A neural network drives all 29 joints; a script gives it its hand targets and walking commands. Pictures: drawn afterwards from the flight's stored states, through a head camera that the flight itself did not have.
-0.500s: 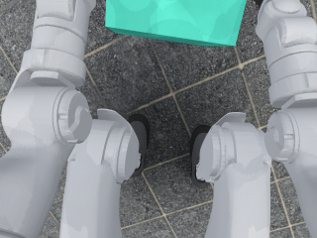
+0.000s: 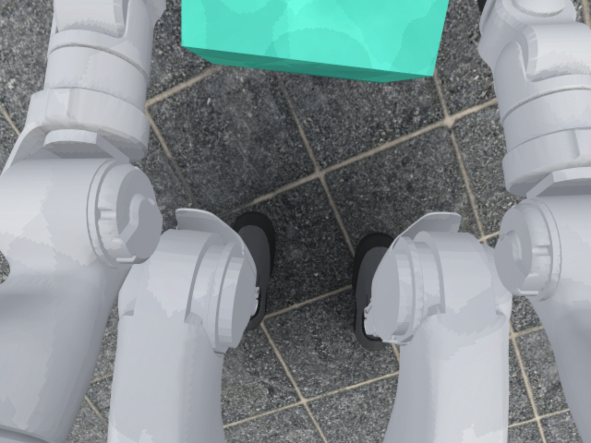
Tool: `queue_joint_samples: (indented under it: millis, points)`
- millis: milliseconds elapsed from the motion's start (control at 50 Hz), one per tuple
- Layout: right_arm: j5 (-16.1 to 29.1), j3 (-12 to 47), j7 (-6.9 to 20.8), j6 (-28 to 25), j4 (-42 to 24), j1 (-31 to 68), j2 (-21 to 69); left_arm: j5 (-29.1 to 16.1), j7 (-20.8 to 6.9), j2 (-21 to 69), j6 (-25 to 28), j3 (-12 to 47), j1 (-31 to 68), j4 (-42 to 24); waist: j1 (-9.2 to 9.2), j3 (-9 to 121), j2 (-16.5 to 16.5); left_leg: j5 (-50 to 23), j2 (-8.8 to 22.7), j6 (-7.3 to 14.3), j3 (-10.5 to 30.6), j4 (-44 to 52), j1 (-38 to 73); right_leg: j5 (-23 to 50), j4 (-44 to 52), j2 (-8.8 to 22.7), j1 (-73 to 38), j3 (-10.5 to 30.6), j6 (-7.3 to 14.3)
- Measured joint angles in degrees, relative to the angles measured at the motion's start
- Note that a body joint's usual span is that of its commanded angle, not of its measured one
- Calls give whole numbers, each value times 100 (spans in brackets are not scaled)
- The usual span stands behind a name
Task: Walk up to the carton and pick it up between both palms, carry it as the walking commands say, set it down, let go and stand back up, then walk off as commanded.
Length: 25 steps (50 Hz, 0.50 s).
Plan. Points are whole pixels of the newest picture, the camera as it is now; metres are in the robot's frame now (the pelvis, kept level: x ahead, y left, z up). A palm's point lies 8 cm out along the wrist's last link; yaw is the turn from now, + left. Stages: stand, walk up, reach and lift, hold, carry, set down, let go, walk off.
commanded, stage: set down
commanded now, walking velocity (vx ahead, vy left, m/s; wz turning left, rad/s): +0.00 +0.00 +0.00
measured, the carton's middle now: out of the picture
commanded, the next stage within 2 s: none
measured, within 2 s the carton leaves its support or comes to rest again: rests again in 0.28 s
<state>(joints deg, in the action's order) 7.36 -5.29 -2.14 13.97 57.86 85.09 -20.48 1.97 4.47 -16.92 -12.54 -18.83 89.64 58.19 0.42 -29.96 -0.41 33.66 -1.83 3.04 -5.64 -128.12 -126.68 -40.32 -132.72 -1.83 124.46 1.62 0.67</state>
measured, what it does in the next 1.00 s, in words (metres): stands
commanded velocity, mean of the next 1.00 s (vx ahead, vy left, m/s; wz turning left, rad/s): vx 0.00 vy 0.00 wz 0.00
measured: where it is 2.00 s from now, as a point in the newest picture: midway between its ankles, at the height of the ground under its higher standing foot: (311, 298)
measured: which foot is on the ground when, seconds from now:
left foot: down 0.00-1.00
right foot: down 0.00-1.00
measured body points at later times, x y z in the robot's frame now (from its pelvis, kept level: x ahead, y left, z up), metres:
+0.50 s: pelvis +0.00 +0.00 +0.00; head +0.39 -0.02 +0.21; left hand +0.58 +0.16 -0.19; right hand +0.55 -0.17 -0.21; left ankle +0.12 +0.10 -0.32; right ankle +0.08 -0.11 -0.32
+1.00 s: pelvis +0.00 +0.00 -0.01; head +0.39 -0.02 +0.21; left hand +0.57 +0.16 -0.20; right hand +0.55 -0.17 -0.22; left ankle +0.12 +0.10 -0.32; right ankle +0.08 -0.12 -0.32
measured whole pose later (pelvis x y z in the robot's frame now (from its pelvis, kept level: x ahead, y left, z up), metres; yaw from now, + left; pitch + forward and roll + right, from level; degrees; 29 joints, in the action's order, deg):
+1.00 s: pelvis +0.00 +0.00 -0.01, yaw -1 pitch +32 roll +3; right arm 5.6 -7.8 0.9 8.5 61.4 86.1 -19.4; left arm 1.9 1.7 -19.5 -8.9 -18.8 89.0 63.9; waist 0.4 -30.0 -0.4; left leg 34.6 -1.0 3.0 -5.6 -130.0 -127.6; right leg -40.5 -134.3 -2.8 125.9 1.5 0.6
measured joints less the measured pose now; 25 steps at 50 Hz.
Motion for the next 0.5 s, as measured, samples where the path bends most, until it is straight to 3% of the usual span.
queue_joint_samples:
  millis: [500]
  points:
    - [-7, -103, 360, -206, 30, 52, 62, 0, -8, -188, 220, 0, -11, 254, 0, 0, 0, 66, 75, 0, 1, -86, -87, 5, -53, -86, 128, -1, -5]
